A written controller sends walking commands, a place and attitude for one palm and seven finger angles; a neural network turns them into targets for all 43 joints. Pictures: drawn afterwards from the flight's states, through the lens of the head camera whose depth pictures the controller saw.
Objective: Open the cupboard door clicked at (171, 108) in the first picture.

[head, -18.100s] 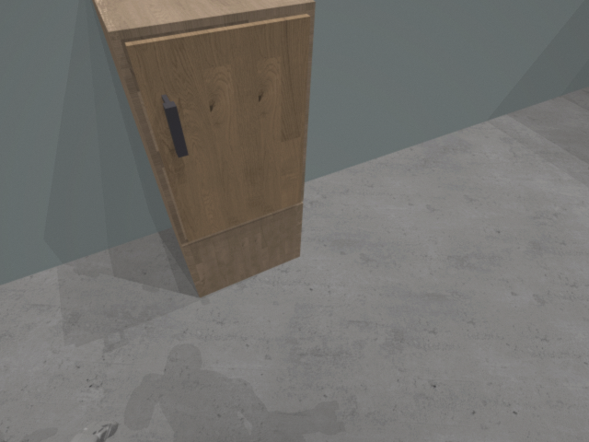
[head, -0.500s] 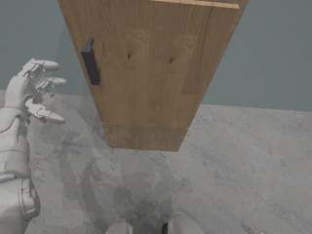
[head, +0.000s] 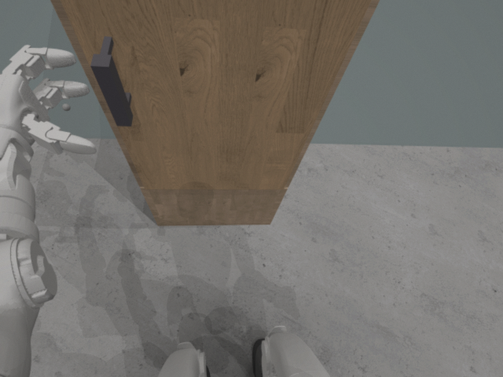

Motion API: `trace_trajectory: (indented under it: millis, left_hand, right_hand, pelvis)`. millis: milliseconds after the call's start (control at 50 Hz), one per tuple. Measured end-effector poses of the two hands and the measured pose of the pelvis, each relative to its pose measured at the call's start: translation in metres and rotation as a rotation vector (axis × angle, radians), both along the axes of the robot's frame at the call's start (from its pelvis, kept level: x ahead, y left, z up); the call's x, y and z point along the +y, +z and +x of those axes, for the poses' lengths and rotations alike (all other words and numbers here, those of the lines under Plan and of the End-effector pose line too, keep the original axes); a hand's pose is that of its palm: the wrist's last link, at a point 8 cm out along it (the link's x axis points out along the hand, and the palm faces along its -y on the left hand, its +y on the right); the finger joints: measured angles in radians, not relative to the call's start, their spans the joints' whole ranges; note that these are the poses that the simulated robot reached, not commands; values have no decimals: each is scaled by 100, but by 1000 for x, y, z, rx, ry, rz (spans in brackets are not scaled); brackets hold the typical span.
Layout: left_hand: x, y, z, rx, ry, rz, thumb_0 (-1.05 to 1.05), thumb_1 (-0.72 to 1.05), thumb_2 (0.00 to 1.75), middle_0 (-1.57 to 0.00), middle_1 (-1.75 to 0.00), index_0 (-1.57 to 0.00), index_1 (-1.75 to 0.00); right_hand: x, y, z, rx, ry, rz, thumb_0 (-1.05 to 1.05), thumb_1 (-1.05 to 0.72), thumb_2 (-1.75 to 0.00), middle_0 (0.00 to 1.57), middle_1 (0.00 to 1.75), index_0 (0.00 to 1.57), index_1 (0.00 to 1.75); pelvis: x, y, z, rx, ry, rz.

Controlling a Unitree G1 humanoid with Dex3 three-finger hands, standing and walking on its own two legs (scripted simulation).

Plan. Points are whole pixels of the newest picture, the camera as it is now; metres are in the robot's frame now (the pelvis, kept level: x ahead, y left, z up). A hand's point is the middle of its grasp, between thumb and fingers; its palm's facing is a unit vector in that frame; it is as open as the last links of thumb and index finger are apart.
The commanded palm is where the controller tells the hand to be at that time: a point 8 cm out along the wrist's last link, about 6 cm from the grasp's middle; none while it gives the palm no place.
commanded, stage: move the hooked fingers beside the handle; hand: left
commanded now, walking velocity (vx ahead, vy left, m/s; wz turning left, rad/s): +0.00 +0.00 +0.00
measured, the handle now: (116, 83) +0.56 +0.17 +0.07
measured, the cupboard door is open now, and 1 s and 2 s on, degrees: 0 0 0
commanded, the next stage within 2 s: slide the fingers in behind the handle in 0.94 s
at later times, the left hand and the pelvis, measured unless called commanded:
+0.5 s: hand (70, 98) +0.52 +0.23 +0.08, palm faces -0.04 -1.00 -0.03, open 14.0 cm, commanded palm +0.50 +0.27 +0.08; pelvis +0.01 -0.01 +0.00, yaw -1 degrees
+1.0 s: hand (67, 97) +0.52 +0.23 +0.08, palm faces -0.05 -1.00 -0.03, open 14.0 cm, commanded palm +0.50 +0.27 +0.08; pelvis +0.01 +0.00 +0.00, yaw -1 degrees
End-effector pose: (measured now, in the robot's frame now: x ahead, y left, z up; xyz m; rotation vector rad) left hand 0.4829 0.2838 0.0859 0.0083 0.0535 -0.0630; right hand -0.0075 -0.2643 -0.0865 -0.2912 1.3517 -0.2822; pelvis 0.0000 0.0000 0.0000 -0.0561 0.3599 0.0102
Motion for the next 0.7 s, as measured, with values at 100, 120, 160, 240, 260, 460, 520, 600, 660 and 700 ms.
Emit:
trace_trajectory:
  millis: [100, 120, 160, 240, 260, 460, 520, 600, 660, 700]
  left_hand:
    - [-5, 7, 14, -36, 9, 9, -1, -50, 30, -30, -120, -30, -120]
    - [-6, 8, 16, -36, 10, 7, -1, -50, 30, -30, -120, -30, -120]
    - [-7, 8, 20, -20, 8, 7, -1, -50, 30, -30, -120, -30, -120]
    - [-9, 3, 26, 20, 6, 16, -1, -50, 30, -30, -120, -30, -120]
    - [-10, 2, 26, 21, 8, 19, -1, -50, 30, -30, -120, -30, -120]
    - [-5, 0, 18, -11, 24, 23, -1, -50, 30, -30, -120, -30, -120]
    - [-2, 1, 15, -5, 25, 20, -1, -50, 30, -30, -120, -30, -120]
    - [0, 1, 12, 8, 22, 18, -1, -50, 30, -30, -120, -30, -120]
    - [-2, 1, 11, 3, 14, 21, -1, -50, 30, -30, -120, -30, -120]
    - [-3, 0, 11, 1, 12, 14, -1, -50, 30, -30, -120, -30, -120]
  right_hand:
    - [3, -1, -9, 35, -22, 10, 0, -91, -90, 21, 30, 20, 30]
    - [4, -1, -11, 41, -26, 13, 0, -91, -90, 21, 30, 20, 30]
    - [5, -1, -14, 54, -33, 19, 0, -91, -90, 21, 30, 20, 30]
    - [7, -2, -19, 76, -41, 26, 0, -91, -90, 21, 30, 20, 30]
    - [7, -2, -19, 79, -44, 28, 0, -91, -90, 21, 30, 20, 30]
    - [1, 1, -14, 84, -49, 27, 0, -91, -90, 21, 30, 20, 30]
    - [-2, 2, -7, 74, -39, 24, 0, -91, -90, 21, 30, 20, 30]
    - [-6, 2, 3, 54, -19, 14, 0, -91, -90, 21, 30, 20, 30]
    - [-8, 2, 10, 39, -5, 8, 0, -91, -90, 21, 30, 20, 30]
    - [-9, 1, 13, 31, 1, 4, 0, -91, -90, 21, 30, 20, 30]
  pelvis:
    - [0, -1, 2, 14, -6, -3]
    - [0, -1, 2, 16, -7, -3]
    - [0, -1, 3, 18, -7, -4]
    - [-1, -2, 4, 27, -8, -4]
    - [-2, -2, 4, 30, -11, -3]
    - [-6, 1, 9, 28, -18, -2]
    - [-7, 2, 10, 21, -13, -3]
    - [-8, 2, 10, 17, -5, -4]
    - [-8, 2, 9, 17, -1, -4]
    - [-8, 1, 9, 17, 0, -5]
